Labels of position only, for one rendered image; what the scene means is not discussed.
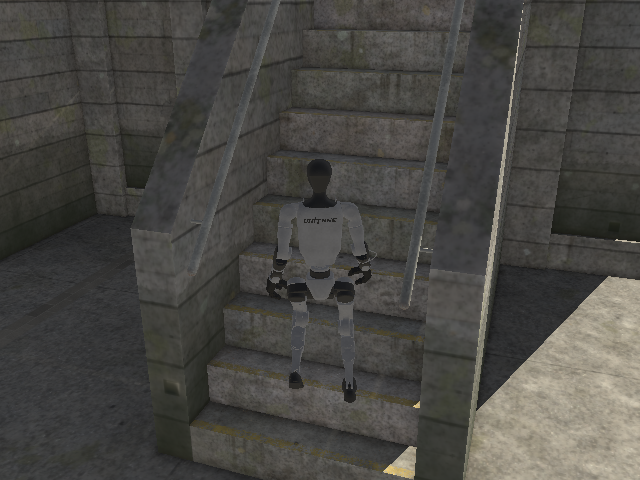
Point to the stairs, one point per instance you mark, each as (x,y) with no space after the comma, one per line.
(364,101)

